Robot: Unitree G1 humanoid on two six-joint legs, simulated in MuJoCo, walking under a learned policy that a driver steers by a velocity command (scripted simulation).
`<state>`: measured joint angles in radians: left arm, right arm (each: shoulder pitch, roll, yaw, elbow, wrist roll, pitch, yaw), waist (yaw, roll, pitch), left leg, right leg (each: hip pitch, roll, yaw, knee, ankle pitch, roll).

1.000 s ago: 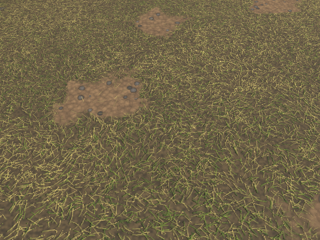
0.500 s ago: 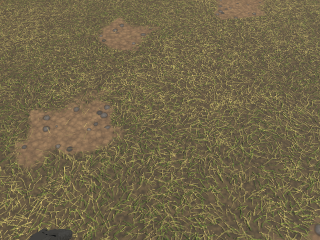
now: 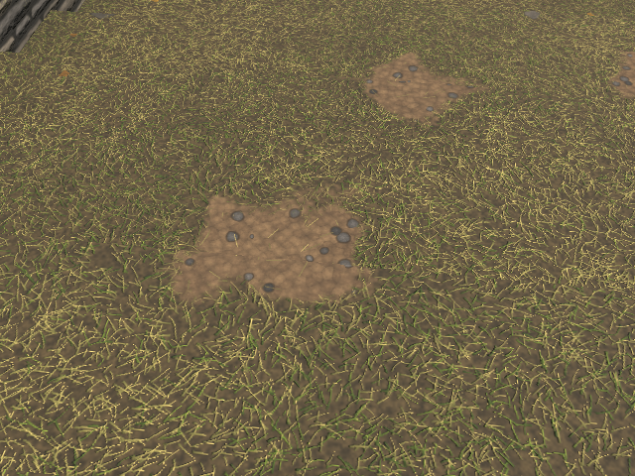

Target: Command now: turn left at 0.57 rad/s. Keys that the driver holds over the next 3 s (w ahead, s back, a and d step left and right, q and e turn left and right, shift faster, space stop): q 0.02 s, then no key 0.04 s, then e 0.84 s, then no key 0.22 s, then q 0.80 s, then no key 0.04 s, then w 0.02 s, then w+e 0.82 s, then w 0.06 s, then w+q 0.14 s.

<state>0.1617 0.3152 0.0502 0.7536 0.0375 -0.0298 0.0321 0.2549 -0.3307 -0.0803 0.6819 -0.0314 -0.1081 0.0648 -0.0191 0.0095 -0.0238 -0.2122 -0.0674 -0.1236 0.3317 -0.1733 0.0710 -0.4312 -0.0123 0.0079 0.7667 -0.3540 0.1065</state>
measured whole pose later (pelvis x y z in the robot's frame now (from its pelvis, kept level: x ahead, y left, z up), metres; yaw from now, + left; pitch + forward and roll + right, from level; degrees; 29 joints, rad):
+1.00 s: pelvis +0.01 +0.01 +0.00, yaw -21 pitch +1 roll +0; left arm 0.22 0.31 0.06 0.77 0.05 -0.03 -0.04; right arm 0.18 -0.28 -0.04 0.63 -0.04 -0.08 -0.02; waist 0.00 -0.01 0.06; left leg -0.06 0.00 0.17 0.20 -0.15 0.07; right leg -0.40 -0.05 0.01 0.91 -0.33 0.10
